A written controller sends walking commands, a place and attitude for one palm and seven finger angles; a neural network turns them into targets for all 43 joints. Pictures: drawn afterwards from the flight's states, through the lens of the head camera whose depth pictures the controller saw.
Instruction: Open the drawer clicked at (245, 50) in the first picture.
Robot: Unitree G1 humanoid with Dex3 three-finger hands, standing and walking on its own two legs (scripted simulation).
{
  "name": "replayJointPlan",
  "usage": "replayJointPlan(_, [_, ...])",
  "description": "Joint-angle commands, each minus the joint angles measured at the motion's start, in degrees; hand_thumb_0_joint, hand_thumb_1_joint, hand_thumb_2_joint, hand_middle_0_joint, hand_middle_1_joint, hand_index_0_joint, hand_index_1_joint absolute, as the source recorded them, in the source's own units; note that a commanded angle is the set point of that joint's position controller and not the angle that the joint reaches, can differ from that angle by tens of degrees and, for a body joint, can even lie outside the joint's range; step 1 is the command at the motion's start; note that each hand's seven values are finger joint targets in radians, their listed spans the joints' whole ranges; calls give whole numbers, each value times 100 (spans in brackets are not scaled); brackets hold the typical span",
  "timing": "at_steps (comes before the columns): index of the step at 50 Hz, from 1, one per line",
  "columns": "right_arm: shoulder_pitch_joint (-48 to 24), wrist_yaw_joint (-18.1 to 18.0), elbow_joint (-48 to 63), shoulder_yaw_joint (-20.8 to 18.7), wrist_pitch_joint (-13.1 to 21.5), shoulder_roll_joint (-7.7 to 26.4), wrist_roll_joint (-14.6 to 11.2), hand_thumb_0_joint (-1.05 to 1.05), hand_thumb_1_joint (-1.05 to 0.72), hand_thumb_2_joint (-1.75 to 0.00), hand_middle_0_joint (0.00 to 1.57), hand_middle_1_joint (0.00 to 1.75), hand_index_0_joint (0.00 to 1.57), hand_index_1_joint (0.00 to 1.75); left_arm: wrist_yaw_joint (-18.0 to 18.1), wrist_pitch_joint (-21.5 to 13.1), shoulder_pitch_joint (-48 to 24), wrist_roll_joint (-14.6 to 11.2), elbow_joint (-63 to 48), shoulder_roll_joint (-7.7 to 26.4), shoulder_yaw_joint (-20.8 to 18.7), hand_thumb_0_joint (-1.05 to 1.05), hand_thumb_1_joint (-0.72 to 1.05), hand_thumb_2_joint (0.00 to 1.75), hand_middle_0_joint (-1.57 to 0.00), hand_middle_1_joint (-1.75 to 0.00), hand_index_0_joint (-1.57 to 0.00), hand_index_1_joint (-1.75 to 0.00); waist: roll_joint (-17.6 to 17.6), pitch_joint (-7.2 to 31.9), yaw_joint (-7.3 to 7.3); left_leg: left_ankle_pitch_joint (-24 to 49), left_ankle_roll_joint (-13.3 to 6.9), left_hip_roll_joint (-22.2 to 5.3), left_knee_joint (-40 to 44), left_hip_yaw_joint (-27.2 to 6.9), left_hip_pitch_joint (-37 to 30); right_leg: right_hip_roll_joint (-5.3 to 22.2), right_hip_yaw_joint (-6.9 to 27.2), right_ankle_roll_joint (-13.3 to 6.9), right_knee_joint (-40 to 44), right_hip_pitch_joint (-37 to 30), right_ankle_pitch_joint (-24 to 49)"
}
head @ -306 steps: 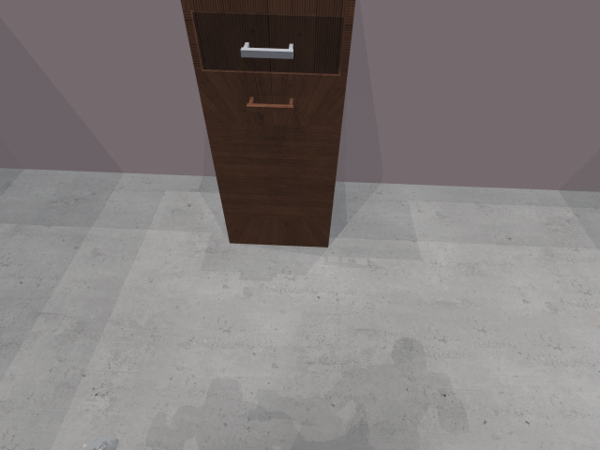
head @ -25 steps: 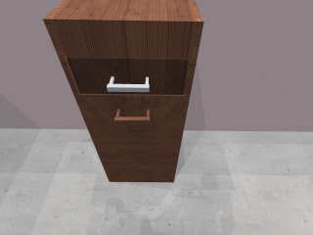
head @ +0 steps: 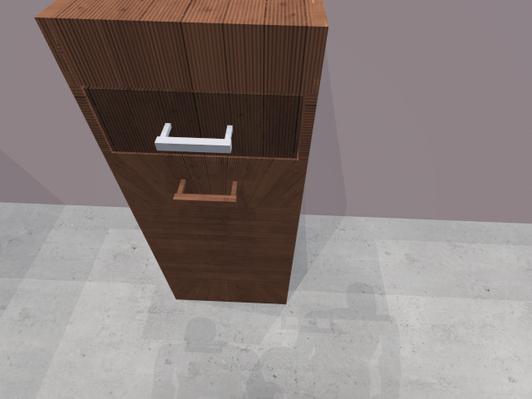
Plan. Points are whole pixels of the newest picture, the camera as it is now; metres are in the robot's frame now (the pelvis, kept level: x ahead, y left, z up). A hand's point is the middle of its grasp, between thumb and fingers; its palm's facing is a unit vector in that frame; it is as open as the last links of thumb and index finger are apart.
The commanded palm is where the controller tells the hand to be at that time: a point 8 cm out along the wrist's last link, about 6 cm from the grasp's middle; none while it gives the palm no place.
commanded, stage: come to a stop and stand still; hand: left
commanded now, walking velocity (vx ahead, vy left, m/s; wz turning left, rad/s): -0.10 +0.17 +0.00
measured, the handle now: (196, 137) +0.54 +0.17 +0.09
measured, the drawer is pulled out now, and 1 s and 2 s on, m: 0.00 0.00 0.00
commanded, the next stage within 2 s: look again from close up in 1.76 s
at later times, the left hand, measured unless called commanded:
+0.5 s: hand out of the picture +0.02 +0.14 -0.17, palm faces +0.04 -0.98 -0.19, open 7.4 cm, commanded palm none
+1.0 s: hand out of the picture +0.03 +0.20 -0.18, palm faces -0.03 -0.98 -0.20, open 7.3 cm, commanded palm none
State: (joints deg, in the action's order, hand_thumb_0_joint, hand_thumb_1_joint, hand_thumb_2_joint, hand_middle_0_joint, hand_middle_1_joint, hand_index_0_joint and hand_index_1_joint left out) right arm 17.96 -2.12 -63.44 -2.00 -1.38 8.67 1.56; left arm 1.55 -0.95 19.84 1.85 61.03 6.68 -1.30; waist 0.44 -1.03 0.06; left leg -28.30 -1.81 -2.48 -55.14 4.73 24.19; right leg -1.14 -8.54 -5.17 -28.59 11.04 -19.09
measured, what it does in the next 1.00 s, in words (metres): steps on the spot: left foot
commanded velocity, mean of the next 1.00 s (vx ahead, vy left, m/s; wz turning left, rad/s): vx -0.01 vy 0.02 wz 0.00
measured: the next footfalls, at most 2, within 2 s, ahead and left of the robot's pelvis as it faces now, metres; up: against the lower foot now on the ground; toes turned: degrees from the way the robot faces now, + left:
left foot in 0.14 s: +0.05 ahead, +0.11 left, +0.00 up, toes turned -13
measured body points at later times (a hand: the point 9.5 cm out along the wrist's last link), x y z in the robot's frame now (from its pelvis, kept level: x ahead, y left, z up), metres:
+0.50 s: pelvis +0.03 -0.02 +0.00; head +0.03 -0.02 +0.45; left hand +0.01 +0.20 -0.15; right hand +0.07 -0.24 -0.16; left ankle +0.03 +0.09 -0.73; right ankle -0.04 -0.06 -0.73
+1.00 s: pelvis +0.00 +0.02 +0.00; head +0.01 +0.03 +0.45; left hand +0.04 +0.25 -0.16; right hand -0.02 -0.18 -0.16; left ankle +0.00 +0.11 -0.73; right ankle -0.04 -0.06 -0.73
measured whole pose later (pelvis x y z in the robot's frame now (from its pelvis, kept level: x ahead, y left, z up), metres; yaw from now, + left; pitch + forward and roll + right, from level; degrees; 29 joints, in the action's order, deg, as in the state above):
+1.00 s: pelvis +0.00 +0.02 +0.00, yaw -3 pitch -1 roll -1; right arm 19.1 -1.8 -61.6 1.2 0.0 7.4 1.3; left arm 2.6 -0.4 17.1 0.4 59.4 8.8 0.3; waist -0.6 -0.8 -0.7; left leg -17.9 -3.0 0.9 -32.3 3.1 13.5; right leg -1.7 -5.4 -2.7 -29.4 9.0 -19.5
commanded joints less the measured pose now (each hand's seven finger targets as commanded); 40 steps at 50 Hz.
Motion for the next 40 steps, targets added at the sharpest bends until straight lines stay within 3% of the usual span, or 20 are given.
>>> replayJointPlan(1, [-212, 32, 491, 68, 181, -50, -42, 0, -90, -90, 20, 30, 20, 30, 70, -10, 624, 15, -24, 603, -73, 0, 90, 90, -20, -30, -20, -30, 393, -233, 51, 321, 57, -17, 691, 189, 187, 1377, 1204, -767, 1001, -199, 3407])
replayJointPlan(3, [-124, 1, 395, 151, 210, -124, -72, 0, -90, -90, 20, 30, 20, 30, 62, -35, 586, -39, 24, 545, -18, 0, 90, 90, -20, -30, -20, -30, 266, -82, 0, 920, 105, 13, 1731, 104, -530, 1208, 1079, -549, 818, -126, 3469])
replayJointPlan(5, [154, -18, 208, 174, 276, -45, -100, 0, -90, -90, 20, 30, 20, 30, 61, -76, 539, -102, 81, 446, 29, 0, 90, 90, -20, -30, -20, -30, 93, 68, -127, 2168, 71, -108, 2922, -76, -1470, 984, 951, -149, 430, 38, 3207])
replayJointPlan(6, [147, -48, 185, 150, 330, 199, -94, 0, -90, -90, 20, 30, 20, 30, 68, -77, 662, -115, 93, 325, 48, 0, 90, 90, -20, -30, -20, -30, -259, 189, -53, 3480, -101, -548, 3012, -476, -1876, 802, 889, 159, 323, 194, 2690])
replayJointPlan(7, [117, -80, 198, 138, 327, 406, -91, 0, -90, -90, 20, 30, 20, 30, 110, -62, 752, -109, 104, 233, 48, 0, 90, 90, -20, -30, -20, -30, -409, 221, 34, 4161, -322, -877, 2785, -714, -1847, 672, 860, 378, 493, 174, 1883])
replayJointPlan(8, [-11, -115, 192, 155, 316, 437, -92, 0, -90, -90, 20, 30, 20, 30, 131, -49, 741, -101, 153, 215, 75, 0, 90, 90, -20, -30, -20, -30, -511, 88, 48, 4277, -395, -923, 2719, -769, -1775, 618, 897, 445, 623, 184, 1517])
replayJointPlan(9, [-140, -129, 167, 172, 321, 364, -109, 0, -90, -90, 20, 30, 20, 30, 146, -24, 722, -105, 206, 245, 75, 0, 90, 90, -20, -30, -20, -30, -916, -61, 85, 4334, -427, -871, 2828, -804, -1663, 644, 903, 495, 679, 127, 1431])
replayJointPlan(14, [-249, -129, 136, 212, 306, 320, -116, 0, -90, -90, 20, 30, 20, 30, 116, -59, 608, -101, 285, 399, 116, 0, 90, 90, -20, -30, -20, -30, -87, -21, 42, 3514, -185, -582, 3033, -536, -1724, 831, 969, 486, 851, -214, 2502])
replayJointPlan(17, [-233, -112, 118, 214, 281, 325, -109, 0, -90, -90, 20, 30, 20, 30, 127, -63, 581, -98, 276, 430, 112, 0, 90, 90, -20, -30, -20, -30, 186, -93, 34, 2938, -107, -486, 3147, -461, -1565, 917, 965, 519, 898, -341, 2793])
replayJointPlan(31, [-47, -73, -89, 298, 254, 375, -86, 0, -90, -90, 20, 30, 20, 30, 136, -37, 481, -137, 206, 595, 87, 0, 90, 90, -20, -30, -20, -30, 174, -262, 91, 2501, -52, -418, 3335, -377, -1407, 971, 999, 480, 984, -502, 2675])
replayJointPlan(32, [-395, -1, 377, 199, 301, 608, -136, 0, -90, -90, 20, 30, 20, 30, 395, -198, 768, -46, 234, 729, 94, 0, 90, 90, -20, -30, -20, -30, 708, -867, 122, 1815, 140, -199, 1879, 94, -764, 1209, 1584, 1142, 1063, 107, 6080])
replayJointPlan(33, [25, 42, 461, 180, 149, 350, -131, 0, -90, -90, 20, 30, 20, 30, 336, -259, 570, -56, -32, 940, 54, 0, 90, 90, -20, -30, -20, -30, 669, -645, -170, 676, 22, -38, 1405, -297, -487, 1434, 1487, 1151, 1015, -186, 5867])
replayJointPlan(34, [149, 81, 431, 160, 120, 326, -110, 0, -90, -90, 20, 30, 20, 30, 307, -287, 376, -50, -115, 1013, 16, 0, 90, 90, -20, -30, -20, -30, 445, -303, -201, 775, 3, -96, 1249, -233, -503, 1426, 1271, 958, 887, -390, 5964])
replayJointPlan(35, [160, 77, 539, 164, 163, 309, -116, 0, -90, -90, 20, 30, 20, 30, 275, -305, 378, -67, -220, 951, 28, 0, 90, 90, -20, -30, -20, -30, 147, 203, -163, 761, -44, -48, 1192, -309, -506, 1391, 1295, 496, 559, -813, 5898])
replayJointPlan(36, [21, 84, 622, 176, 203, 252, -116, 0, -90, -90, 20, 30, 20, 30, 246, -318, 412, -71, -267, 945, 22, 0, 90, 90, -20, -30, -20, -30, -61, 464, -84, 722, -37, -28, 1231, -297, -404, 1477, 1374, 35, 412, -1064, 5805])
replayJointPlan(37, [-61, 83, 704, 192, 218, 226, -117, 0, -90, -90, 20, 30, 20, 30, 222, -310, 466, -71, -315, 952, 28, 0, 90, 90, -20, -30, -20, -30, -35, 570, -25, 658, -19, -11, 1318, -315, -377, 1515, 1461, -256, 379, -1147, 5635])
replayJointPlan(38, [-46, 76, 732, 197, 227, 216, -115, 0, -90, -90, 20, 30, 20, 30, 214, -290, 445, -62, -353, 950, 27, 0, 90, 90, -20, -30, -20, -30, 101, 568, -21, 643, -2, -6, 1433, -322, -398, 1484, 1458, -404, 375, -1113, 5382])
replayJointPlan(40, [94, 60, 683, 201, 204, 199, -101, 0, -90, -90, 20, 30, 20, 30, 195, -211, 306, -72, -389, 865, 45, 0, 90, 90, -20, -30, -20, -30, 343, 176, -77, 836, -11, 27, 1816, -250, -691, 1285, 1258, -362, 419, -641, 4484])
